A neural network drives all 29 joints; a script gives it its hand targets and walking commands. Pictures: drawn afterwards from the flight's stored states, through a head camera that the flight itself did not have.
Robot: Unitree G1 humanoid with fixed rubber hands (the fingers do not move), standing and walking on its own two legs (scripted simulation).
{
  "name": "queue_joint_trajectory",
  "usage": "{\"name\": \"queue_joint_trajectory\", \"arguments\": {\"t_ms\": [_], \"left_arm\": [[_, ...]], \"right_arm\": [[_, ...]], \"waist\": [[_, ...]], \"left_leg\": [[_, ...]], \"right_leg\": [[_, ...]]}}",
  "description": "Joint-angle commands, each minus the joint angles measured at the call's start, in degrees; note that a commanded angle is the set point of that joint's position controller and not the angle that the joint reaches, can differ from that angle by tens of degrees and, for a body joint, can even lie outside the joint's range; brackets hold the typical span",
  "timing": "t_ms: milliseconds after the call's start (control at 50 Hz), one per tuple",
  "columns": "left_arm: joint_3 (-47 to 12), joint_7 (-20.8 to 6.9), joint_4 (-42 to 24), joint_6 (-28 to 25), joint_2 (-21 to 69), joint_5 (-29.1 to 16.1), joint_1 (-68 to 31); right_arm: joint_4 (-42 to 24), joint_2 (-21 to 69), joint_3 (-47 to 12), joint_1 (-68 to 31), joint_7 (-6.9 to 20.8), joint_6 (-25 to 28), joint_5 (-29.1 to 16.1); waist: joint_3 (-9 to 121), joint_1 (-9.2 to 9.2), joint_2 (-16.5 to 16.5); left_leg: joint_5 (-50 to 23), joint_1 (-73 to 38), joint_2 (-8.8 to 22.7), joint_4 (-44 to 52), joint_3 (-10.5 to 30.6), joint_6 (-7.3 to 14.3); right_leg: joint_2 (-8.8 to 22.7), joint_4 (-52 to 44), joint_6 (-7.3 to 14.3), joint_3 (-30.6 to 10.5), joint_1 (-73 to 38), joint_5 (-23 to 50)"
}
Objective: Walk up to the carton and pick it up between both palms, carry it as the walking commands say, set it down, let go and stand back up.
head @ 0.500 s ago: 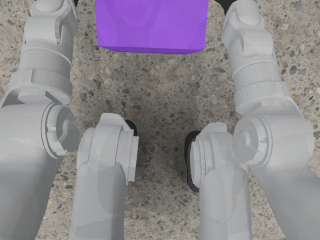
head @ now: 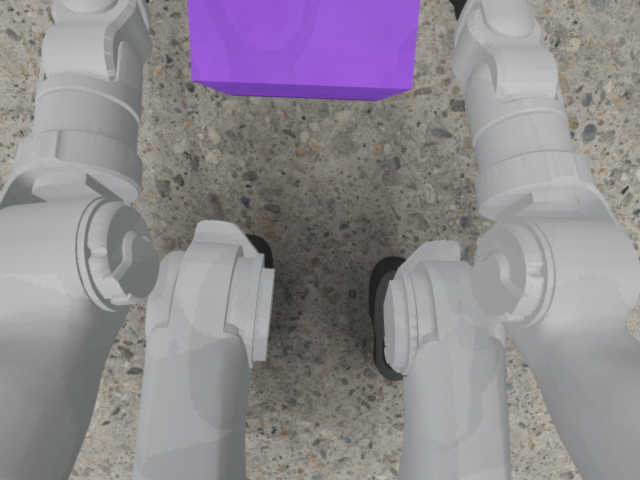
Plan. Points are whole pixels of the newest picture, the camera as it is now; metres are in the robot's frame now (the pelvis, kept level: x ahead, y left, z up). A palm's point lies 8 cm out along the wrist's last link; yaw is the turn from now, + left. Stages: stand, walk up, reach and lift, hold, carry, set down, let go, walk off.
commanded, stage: set down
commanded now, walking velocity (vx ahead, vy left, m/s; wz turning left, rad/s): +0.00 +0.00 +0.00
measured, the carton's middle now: out of the picture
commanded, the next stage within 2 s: let go in 1.96 s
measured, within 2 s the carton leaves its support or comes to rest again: neither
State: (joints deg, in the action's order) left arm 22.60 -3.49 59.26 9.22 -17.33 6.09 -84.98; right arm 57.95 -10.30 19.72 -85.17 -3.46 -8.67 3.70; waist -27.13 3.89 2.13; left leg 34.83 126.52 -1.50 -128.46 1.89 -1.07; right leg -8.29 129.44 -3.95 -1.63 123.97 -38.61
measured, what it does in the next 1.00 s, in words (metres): rises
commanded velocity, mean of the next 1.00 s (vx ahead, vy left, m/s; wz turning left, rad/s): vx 0.00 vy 0.00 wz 0.00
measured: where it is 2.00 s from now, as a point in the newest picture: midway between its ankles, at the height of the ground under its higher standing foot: (318, 328)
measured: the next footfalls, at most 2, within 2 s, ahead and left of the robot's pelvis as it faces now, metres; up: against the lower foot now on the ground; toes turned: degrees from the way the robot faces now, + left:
none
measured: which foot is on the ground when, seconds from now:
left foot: down 0.00-1.00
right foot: down 0.00-1.00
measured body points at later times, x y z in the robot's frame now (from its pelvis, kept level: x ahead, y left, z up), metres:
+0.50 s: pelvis +0.00 +0.00 +0.00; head +0.38 +0.03 +0.23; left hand +0.54 +0.24 -0.20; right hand +0.56 -0.11 -0.20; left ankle +0.11 +0.12 -0.33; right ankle +0.10 -0.12 -0.33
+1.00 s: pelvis -0.01 +0.00 +0.06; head +0.34 +0.04 +0.32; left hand +0.55 +0.26 -0.08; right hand +0.58 -0.11 -0.08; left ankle +0.11 +0.12 -0.33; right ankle +0.10 -0.12 -0.33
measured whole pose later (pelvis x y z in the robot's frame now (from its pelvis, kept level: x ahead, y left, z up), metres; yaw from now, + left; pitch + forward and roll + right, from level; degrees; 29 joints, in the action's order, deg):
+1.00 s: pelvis -0.01 +0.00 +0.06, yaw +1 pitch +34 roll -2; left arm 9.4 3.2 66.6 7.2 -24.3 -8.5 -88.4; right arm 60.6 -17.9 9.9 -86.2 -8.8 -8.9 -8.4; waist -21.1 3.3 1.2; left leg 30.7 120.0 -1.9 -116.5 2.1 -0.3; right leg -4.1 117.1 -2.4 -0.2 116.8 -34.6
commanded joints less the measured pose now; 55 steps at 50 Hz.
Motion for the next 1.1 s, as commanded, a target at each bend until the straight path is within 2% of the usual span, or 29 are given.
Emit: {"name": "queue_joint_trajectory", "arguments": {"t_ms": [0,80,160,200,220,240,280,340,360,380,420,440,460,500,540,580,600,620,700,740,800,820,880,920,940,960,980,1020,1080], "left_arm": [[-13.0,-9.0,1.3,0.5,30.8,-2.2,-19.2],[-12.6,-7.8,2.3,-0.6,27.9,-2.0,-17.3],[-8.8,-4.7,4.0,-2.3,14.3,-2.5,-15.5],[-4.5,-0.4,-0.9,-4.3,-1.1,-1.4,-16.2],[-2.8,1.3,4.5,-4.5,-9.1,-2.6,-13.9],[-6.0,2.2,2.6,-5.2,-8.0,-3.6,-15.9],[-3.8,4.6,2.3,-7.1,-14.9,-6.3,-17.4],[-10.2,5.5,6.1,-7.8,-14.9,-11.4,-19.5],[-9.5,5.8,11.1,-7.1,-15.0,-11.8,-15.7],[-11.2,4.8,9.6,-8.0,-11.7,-14.3,-18.0],[-10.6,5.6,4.3,-9.3,-14.4,-13.5,-18.6],[-11.7,4.7,7.9,-8.8,-14.1,-14.4,-16.7],[-14.7,4.0,8.1,-8.4,-11.0,-16.3,-18.1],[-10.5,5.3,6.8,-8.9,-16.8,-15.1,-15.4],[-13.8,5.0,8.7,-8.6,-14.9,-16.2,-16.2],[-12.9,5.1,6.0,-8.4,-14.2,-16.8,-15.3],[-12.7,5.4,6.3,-8.1,-16.2,-16.5,-16.9],[-12.1,5.7,1.2,-7.9,-16.8,-16.4,-18.0],[-13.3,7.2,-5.5,-6.6,-18.3,-17.3,-21.7],[-12.4,7.2,-2.8,-5.6,-19.3,-18.0,-20.2],[-14.2,7.7,-3.5,-4.6,-15.9,-17.0,-20.8],[-16.5,6.9,1.0,-3.2,-14.9,-18.3,-20.2],[-16.1,7.5,-4.8,-3.3,-13.5,-19.8,-22.9],[-13.6,6.9,0.3,-2.7,-14.1,-15.2,-19.2],[-11.6,6.7,2.1,-3.0,-13.9,-14.0,-13.7],[-10.5,6.8,6.9,-2.8,-15.0,-11.6,-13.6],[-11.0,6.2,2.2,-3.0,-12.6,-13.8,-12.6],[-8.9,5.3,0.0,-3.4,-12.6,-12.8,-12.5],[-9.6,6.3,-4.3,-2.2,-15.1,-11.1,-14.2]], "right_arm": [[0.7,32.4,-12.5,-20.0,8.2,-0.2,-1.1],[-1.6,27.6,-10.9,-22.0,7.2,0.9,-1.8],[3.8,19.5,-9.2,-15.4,4.2,0.5,-2.1],[0.1,1.0,-2.8,-13.3,0.3,1.9,-0.3],[0.0,-5.9,-3.6,-13.7,-1.3,2.5,-1.3],[-1.1,-6.5,-5.0,-15.5,-1.6,2.7,-3.9],[0.1,-10.5,-6.5,-15.8,-3.3,3.9,-5.7],[3.3,-9.1,-12.2,-15.7,-3.5,4.5,-10.8],[3.1,-13.7,-9.7,-16.9,-4.0,4.0,-10.6],[-1.9,-8.2,-15.0,-19.3,-3.0,4.7,-13.8],[3.8,-13.6,-11.1,-15.3,-3.9,5.5,-12.2],[0.0,-8.5,-14.3,-16.4,-3.0,4.9,-13.6],[2.8,-7.1,-15.5,-15.3,-2.5,5.0,-15.3],[0.1,-13.0,-15.3,-15.8,-3.6,5.2,-14.1],[1.0,-9.8,-15.8,-14.7,-3.1,5.3,-15.5],[-3.4,-12.4,-16.9,-17.3,-3.7,5.3,-15.5],[-0.8,-12.1,-13.8,-15.8,-4.3,4.8,-14.5],[-5.4,-14.5,-15.5,-18.7,-4.5,4.8,-15.6],[-9.1,-15.1,-15.4,-20.1,-5.8,3.2,-16.8],[-9.9,-15.5,-14.5,-18.4,-7.0,2.8,-14.6],[-8.0,-15.3,-14.0,-20.4,-6.5,1.5,-16.6],[-8.0,-14.5,-13.3,-19.2,-6.3,1.2,-15.9],[-8.0,-15.6,-11.8,-18.0,-6.7,0.7,-12.1],[0.2,-12.8,-9.9,-15.5,-5.3,0.1,-13.8],[-5.1,-13.4,-9.6,-15.7,-5.2,1.3,-12.0],[0.1,-14.5,-7.3,-14.0,-5.0,1.2,-12.1],[-3.4,-13.9,-6.9,-12.9,-4.9,1.0,-9.7],[-1.0,-11.0,-7.9,-9.3,-4.2,0.5,-8.7],[-6.5,-13.7,-6.5,-16.8,-4.9,0.3,-9.1]], "waist": [[51.5,2.48,2.1],[49.9,1.83,-1.8],[53.0,2.59,2.2],[52.3,-1.01,-1.3],[55.3,0.49,3.0],[54.3,1.36,-3.4],[60.4,2.43,-0.2],[66.0,0.58,0.1],[61.4,2.41,-2.8],[63.6,2.93,0.5],[61.1,0.02,-2.3],[61.4,1.57,1.6],[62.9,0.28,-0.7],[68.3,4.01,0.3],[66.1,2.34,-0.2],[70.5,2.94,0.3],[71.3,0.34,-0.5],[78.8,2.97,-1.5],[92.0,1.52,-5.3],[95.1,0.11,-0.4],[86.6,1.46,-7.3],[88.8,-1.63,-4.7],[93.4,-4.37,-2.4],[77.1,-0.39,-6.2],[79.0,1.34,-2.6],[73.8,1.97,-6.9],[77.2,-1.46,-3.1],[75.5,0.24,0.1],[80.7,1.50,-3.7]], "left_leg": [[-18.9,-27.4,-2.3,8.6,-2.2,1.1],[-17.9,-27.8,-2.5,9.1,-3.2,0.8],[-18.2,-28.3,-1.9,9.3,-3.2,0.7],[-18.0,-28.9,-1.8,8.8,-3.7,-0.2],[-16.7,-29.1,-1.3,8.9,-2.5,0.3],[-19.4,-30.0,-1.2,9.4,-3.1,-0.4],[-23.7,-30.8,-1.2,8.3,-3.1,-0.6],[-25.1,-34.2,0.2,8.5,-1.8,0.5],[-22.8,-29.5,0.2,8.6,-3.3,-0.2],[-24.5,-31.7,0.3,8.9,-2.9,0.8],[-24.9,-25.4,0.4,7.1,-3.4,-0.3],[-27.4,-28.1,0.4,8.8,-1.4,1.3],[-24.4,-28.7,0.9,9.1,-1.5,1.5],[-27.2,-30.4,1.0,7.9,-1.8,0.4],[-27.6,-35.4,1.2,9.8,-1.1,1.3],[-27.4,-33.5,1.1,9.2,-1.5,1.1],[-27.6,-34.6,1.0,10.4,-1.5,0.9],[-28.5,-38.5,0.8,10.1,-2.5,0.6],[-32.7,-53.3,-0.4,12.1,-2.6,0.9],[-28.6,-49.0,-0.3,12.3,-3.4,0.5],[-26.5,-49.7,-0.5,16.4,-3.0,0.8],[-26.2,-51.2,-0.4,16.7,-3.1,1.0],[-25.4,-50.9,-0.8,17.6,-2.9,0.6],[-18.9,-45.7,-0.8,22.5,-2.9,0.4],[-25.0,-43.8,-1.4,21.4,-3.3,0.0],[-21.1,-41.4,-0.5,23.1,-3.2,-0.1],[-22.6,-43.6,-1.4,23.6,-3.0,0.0],[-21.5,-40.5,-1.5,26.2,-3.9,0.5],[-19.9,-42.5,-0.8,28.0,-3.6,0.3]], "right_leg": [[-0.4,-9.1,2.0,4.3,-20.1,16.5],[-0.3,-10.4,1.7,4.8,-17.2,15.6],[0.2,-9.5,0.3,5.0,-21.6,17.3],[0.3,-11.1,0.7,4.3,-18.9,16.9],[1.6,-9.1,-0.1,5.0,-21.4,16.2],[1.6,-10.4,0.4,3.7,-18.4,17.0],[2.0,-8.8,-0.2,4.4,-19.2,20.8],[2.9,-8.5,-0.1,4.4,-26.7,23.4],[3.0,-9.8,0.2,3.2,-20.3,19.7],[3.4,-10.4,0.5,3.1,-23.2,21.6],[3.4,-9.6,0.9,2.1,-18.4,23.1],[3.5,-10.1,0.1,3.1,-18.5,24.7],[3.5,-10.1,0.8,2.7,-21.3,23.2],[4.2,-9.4,0.9,1.4,-24.1,23.6],[3.3,-9.9,0.4,4.3,-20.8,22.2],[4.1,-10.5,0.7,2.3,-24.2,23.2],[3.4,-11.3,0.9,4.1,-23.3,23.1],[3.8,-11.6,1.1,3.2,-25.8,23.2],[3.3,-13.1,0.7,5.5,-31.9,22.4],[3.3,-14.4,1.2,6.0,-38.0,24.0],[3.1,-16.2,2.3,6.0,-26.7,18.1],[3.0,-17.0,0.9,7.7,-31.7,19.3],[3.1,-19.1,2.6,6.6,-35.9,19.4],[2.7,-21.4,2.6,6.3,-25.9,13.0],[2.6,-21.3,1.9,5.7,-29.3,19.1],[2.9,-21.8,2.0,5.3,-23.9,16.2],[2.6,-24.7,1.6,5.3,-28.0,18.0],[2.6,-26.3,1.3,5.0,-30.5,17.6],[2.8,-26.6,1.7,4.7,-29.5,17.0]]}}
